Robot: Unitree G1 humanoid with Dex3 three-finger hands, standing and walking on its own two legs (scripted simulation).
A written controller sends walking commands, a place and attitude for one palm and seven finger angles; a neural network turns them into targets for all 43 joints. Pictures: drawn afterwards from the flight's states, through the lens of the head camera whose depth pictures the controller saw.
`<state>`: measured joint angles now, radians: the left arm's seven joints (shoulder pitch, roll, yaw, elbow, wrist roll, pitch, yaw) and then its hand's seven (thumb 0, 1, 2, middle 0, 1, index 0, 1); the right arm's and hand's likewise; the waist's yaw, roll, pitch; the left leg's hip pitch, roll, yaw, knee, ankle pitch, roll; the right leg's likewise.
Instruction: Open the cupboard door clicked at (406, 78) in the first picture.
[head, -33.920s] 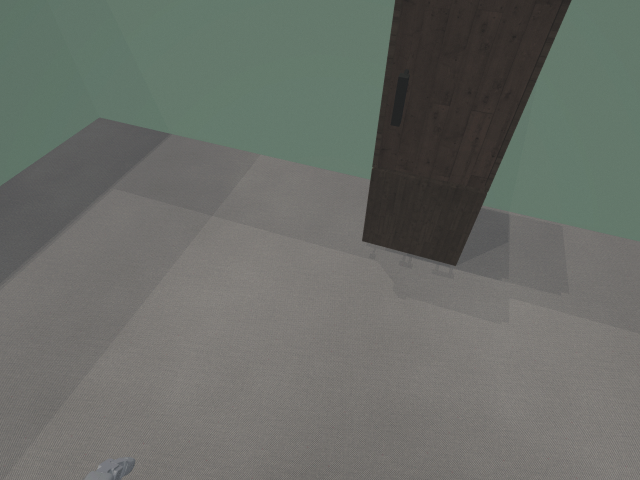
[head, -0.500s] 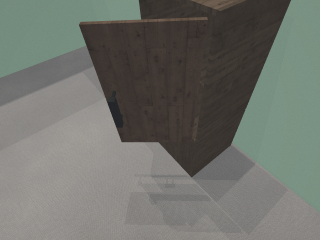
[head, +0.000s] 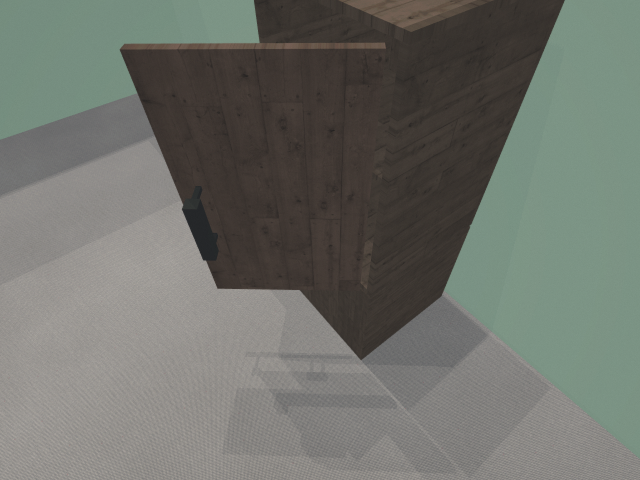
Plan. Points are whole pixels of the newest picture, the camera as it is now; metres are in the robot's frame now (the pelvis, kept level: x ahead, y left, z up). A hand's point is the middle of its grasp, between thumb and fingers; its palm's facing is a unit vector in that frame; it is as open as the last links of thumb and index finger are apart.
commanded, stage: come to a stop and stand still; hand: left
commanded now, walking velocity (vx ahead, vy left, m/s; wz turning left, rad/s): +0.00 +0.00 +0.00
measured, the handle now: (204, 223) +0.56 +0.26 -0.07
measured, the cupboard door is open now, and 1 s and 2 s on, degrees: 51 51 51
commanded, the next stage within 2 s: look again from close up in 0.18 s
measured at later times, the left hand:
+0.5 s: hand out of the picture +0.01 +0.18 -0.17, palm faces +0.03 -0.98 -0.19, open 7.4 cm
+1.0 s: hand out of the picture +0.06 +0.21 -0.14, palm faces +0.18 -0.96 -0.22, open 7.3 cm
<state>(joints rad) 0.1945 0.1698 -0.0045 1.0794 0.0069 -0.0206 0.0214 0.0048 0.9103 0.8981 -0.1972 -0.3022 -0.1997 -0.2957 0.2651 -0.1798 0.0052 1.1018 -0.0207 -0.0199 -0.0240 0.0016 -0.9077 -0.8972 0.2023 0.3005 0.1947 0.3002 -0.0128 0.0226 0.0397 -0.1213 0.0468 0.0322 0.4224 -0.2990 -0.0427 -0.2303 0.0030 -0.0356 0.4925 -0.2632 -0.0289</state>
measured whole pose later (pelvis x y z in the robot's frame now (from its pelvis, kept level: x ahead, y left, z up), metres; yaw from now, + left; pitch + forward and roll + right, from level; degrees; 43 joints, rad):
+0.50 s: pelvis +0.00 +0.00 +0.00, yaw +0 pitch +0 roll +0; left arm 0.26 0.17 0.00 1.11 0.01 -0.02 0.02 0.01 0.92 0.90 -0.20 -0.30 -0.20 -0.30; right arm 0.27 -0.15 0.01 1.13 -0.02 -0.02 -0.03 0.00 -0.91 -0.90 0.20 0.30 0.19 0.30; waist 0.00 0.00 0.04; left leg -0.11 0.05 0.03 0.41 -0.30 -0.04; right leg -0.20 0.01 -0.04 0.46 -0.25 -0.03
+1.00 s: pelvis +0.00 +0.02 +0.00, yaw +0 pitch +0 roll +0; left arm 0.41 0.17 0.02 0.63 -0.08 0.03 0.07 0.03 0.94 0.89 -0.20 -0.31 -0.20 -0.30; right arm 0.34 -0.16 0.02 1.02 0.01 -0.12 -0.06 0.01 -0.92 -0.90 0.21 0.30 0.20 0.30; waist 0.01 0.01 0.05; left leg -0.14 0.03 0.04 0.47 -0.32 -0.02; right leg -0.23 -0.01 -0.03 0.49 -0.25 0.00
